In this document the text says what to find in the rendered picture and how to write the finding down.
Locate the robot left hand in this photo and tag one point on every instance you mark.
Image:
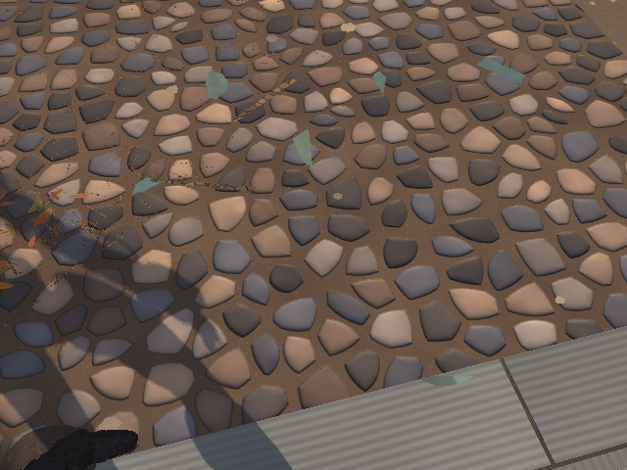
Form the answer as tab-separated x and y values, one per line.
80	449

